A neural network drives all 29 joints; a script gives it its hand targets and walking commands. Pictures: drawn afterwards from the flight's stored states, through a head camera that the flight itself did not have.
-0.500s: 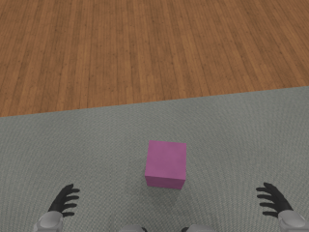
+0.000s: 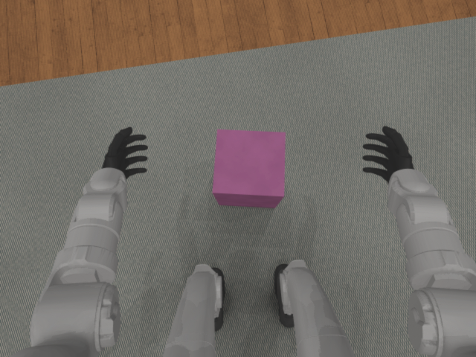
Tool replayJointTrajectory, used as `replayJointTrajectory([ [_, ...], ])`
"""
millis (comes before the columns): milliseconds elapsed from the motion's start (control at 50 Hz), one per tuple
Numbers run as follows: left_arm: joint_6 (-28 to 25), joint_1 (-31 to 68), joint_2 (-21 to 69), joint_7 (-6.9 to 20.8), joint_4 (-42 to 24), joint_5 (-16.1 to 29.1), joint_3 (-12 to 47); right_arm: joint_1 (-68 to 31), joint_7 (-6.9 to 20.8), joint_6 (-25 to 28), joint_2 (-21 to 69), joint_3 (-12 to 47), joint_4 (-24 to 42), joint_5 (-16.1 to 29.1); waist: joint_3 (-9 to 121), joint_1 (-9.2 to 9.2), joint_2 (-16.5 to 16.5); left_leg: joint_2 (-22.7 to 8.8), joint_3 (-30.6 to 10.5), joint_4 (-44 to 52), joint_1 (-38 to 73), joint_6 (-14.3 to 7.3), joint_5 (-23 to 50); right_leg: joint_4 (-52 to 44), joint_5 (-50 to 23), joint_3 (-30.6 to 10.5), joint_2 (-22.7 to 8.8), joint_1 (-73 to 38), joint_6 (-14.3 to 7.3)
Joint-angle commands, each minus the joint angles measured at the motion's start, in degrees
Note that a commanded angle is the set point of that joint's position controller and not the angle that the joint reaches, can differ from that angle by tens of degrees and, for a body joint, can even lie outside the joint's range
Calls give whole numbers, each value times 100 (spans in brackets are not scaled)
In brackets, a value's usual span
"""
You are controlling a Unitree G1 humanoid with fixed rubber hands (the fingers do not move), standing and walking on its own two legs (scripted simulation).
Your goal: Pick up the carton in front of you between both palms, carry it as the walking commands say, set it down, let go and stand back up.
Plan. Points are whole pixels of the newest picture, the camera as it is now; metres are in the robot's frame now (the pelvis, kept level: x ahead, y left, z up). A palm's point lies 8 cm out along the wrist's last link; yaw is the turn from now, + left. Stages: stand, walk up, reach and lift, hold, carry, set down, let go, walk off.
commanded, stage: reach and lift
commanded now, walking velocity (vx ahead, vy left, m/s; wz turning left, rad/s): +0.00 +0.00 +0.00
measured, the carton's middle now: (248, 172) +0.52 -0.02 -0.56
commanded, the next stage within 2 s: none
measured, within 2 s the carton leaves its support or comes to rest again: neither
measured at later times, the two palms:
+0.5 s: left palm (160, 109) +0.56 +0.17 -0.15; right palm (345, 118) +0.52 -0.21 -0.16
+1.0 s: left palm (183, 156) +0.53 +0.17 -0.40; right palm (319, 161) +0.50 -0.21 -0.39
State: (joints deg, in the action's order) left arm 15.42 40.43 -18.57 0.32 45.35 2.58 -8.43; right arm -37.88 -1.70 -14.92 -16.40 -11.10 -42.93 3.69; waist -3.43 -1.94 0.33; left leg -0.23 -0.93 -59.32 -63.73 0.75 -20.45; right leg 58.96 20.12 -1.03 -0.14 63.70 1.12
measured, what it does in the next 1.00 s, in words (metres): lowers itself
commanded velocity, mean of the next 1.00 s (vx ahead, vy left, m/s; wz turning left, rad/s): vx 0.00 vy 0.00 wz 0.00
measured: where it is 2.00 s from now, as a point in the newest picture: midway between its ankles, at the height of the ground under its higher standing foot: (250, 308)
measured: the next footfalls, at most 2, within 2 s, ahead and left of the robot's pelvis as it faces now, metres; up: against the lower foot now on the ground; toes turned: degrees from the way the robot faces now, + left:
none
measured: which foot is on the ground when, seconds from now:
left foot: down 0.00-1.00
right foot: down 0.00-1.00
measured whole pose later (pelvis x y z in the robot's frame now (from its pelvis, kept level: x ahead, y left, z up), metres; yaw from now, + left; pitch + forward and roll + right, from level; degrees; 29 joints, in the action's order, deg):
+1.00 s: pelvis -0.04 +0.00 -0.24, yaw -1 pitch +48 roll -2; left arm 8.0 80.8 -23.4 -5.2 58.2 7.9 -6.3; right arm -75.7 -7.0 -7.4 -17.6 -13.7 -53.4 8.8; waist -7.3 -2.8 0.1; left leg 3.4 -4.1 -109.9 -126.3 2.9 -31.4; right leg 108.6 30.7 -2.8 3.1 126.0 3.7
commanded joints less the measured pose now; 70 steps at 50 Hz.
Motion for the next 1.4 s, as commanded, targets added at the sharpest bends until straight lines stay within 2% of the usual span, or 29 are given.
replayJointTrajectory([
  [0, -39, 2106, -901, -39, -201, 31, -205, -1972, -113, 22, -806, -226, 371, 51, 4303, -42, 68, 251, 160, 464, 1668, 98, 889, -504, -975, 273, 235, -1473, 172],
  [60, -3, 3005, -969, -39, 165, 2, -271, -2758, -176, -37, -766, -334, 101, 23, 4615, -83, 80, 275, 204, 456, 1363, 98, 435, -465, -531, 342, 250, -1231, 193],
  [140, -47, 4014, -980, -7, 608, -122, -428, -3664, -219, -8, -675, -551, -209, -98, 4925, -144, 136, 328, 242, 392, 1054, 113, 196, -404, -262, 428, 294, -848, 217],
  [260, -263, 5158, -984, 62, 923, -426, -735, -4677, -243, 190, -525, -972, -348, -384, 5516, -217, 227, 410, 274, 234, 768, 134, 418, -252, -565, 494, 370, -598, 229],
  [300, -339, 5289, -961, 70, 913, -563, -840, -4757, -248, 272, -471, -1103, -301, -497, 5894, -234, 274, 441, 270, 182, 875, 138, 778, -202, -962, 505, 403, -666, 222],
  [400, -576, 5030, -676, 68, 683, -858, -1095, -4363, -182, 551, -203, -1350, -61, -729, 6705, -253, 375, 490, 171, -82, 1220, 113, 2440, 9, -2421, 473, 468, -684, 175],
  [480, -831, 4581, -270, 62, 605, -1044, -1290, -3953, -82, 863, 127, -1584, -36, -945, 6448, -245, 380, 438, 54, -486, 648, 109, 3431, 382, -3221, 387, 441, 73, 180],
  [520, -932, 4330, -119, 35, 632, -1120, -1357, -3734, -58, 985, 230, -1675, -76, -1040, 6290, -232, 365, 412, 11, -769, 249, 107, 3652, 650, -3331, 349, 426, 557, 208],
  [600, -1059, 4058, 7, -69, 687, -1126, -1349, -3509, -68, 1122, 291, -1708, -238, -1071, 6047, -184, 361, 428, 52, -1430, -733, 140, 3160, 1322, -2896, 346, 445, 1484, 277],
  [660, -1136, 4103, -105, -187, 655, -964, -1207, -3570, -131, 1181, 205, -1547, -300, -910, 6124, -136, 326, 451, 106, -2006, -1416, 182, 2857, 1922, -2758, 339, 458, 1818, 313],
  [720, -1181, 4306, -388, -321, 576, -611, -888, -3820, -243, 1208, -31, -1221, -272, -573, 6598, -108, 287, 455, 186, -2654, -1770, 219, 2658, 2611, -2782, 360, 441, 1786, 345],
  [800, -1136, 4831, -767, -467, 406, 0, -308, -4283, -414, 1145, -444, -727, -176, -22, 7364, -187, 304, 443, 264, -3469, -1759, 250, 2410, 3415, -2610, 467, 397, 1834, 369],
  [880, -974, 5423, -983, -550, 386, 437, 101, -4866, -509, 992, -759, -381, -178, 417, 7559, -209, 463, 395, 311, -4075, -1559, 252, 1822, 3988, -1801, 615, 356, 2343, 333],
  [920, -874, 5707, -1111, -574, 458, 554, 172, -5212, -543, 885, -870, -265, -242, 554, 7478, -189, 449, 360, 384, -4281, -1835, 246, 1281, 4175, -1416, 609, 325, 2277, 306],
  [1000, -771, 6173, -1203, -563, 972, 657, 277, -5687, -555, 772, -938, -213, -743, 602, 6628, -190, 407, 255, 380, -4547, -2380, 212, 343, 4526, -500, 647, 251, 2758, 288],
  [1060, -811, 6404, -1244, -526, 1394, 663, 305, -5985, -520, 814, -970, -222, -1174, 534, 5949, -198, 341, 198, 330, -4774, -2792, 190, -58, 4779, -127, 620, 201, 3034, 274],
  [1180, -1010, 6765, -1397, -472, 1924, 697, 379, -6430, -461, 1003, -1073, -176, -1712, 512, 5245, -168, 261, 153, 239, -5298, -3212, 190, 36, 5317, -245, 513, 155, 3202, 263],
  [1260, -1168, 7092, -1489, -483, 1718, 786, 504, -6733, -474, 1164, -1178, -95, -1595, 609, 5245, -183, 307, 163, 209, -5604, -3242, 180, 378, 5619, -648, 450, 162, 3216, 238],
  [1380, -1260, 6942, -1390, -488, 1623, 975, 746, -6482, -561, 1276, -1039, 125, -1584, 842, 5680, -215, 318, 198, 231, -5978, -2916, 178, 1215, 5928, -1540, 443, 244, 2724, 227],
])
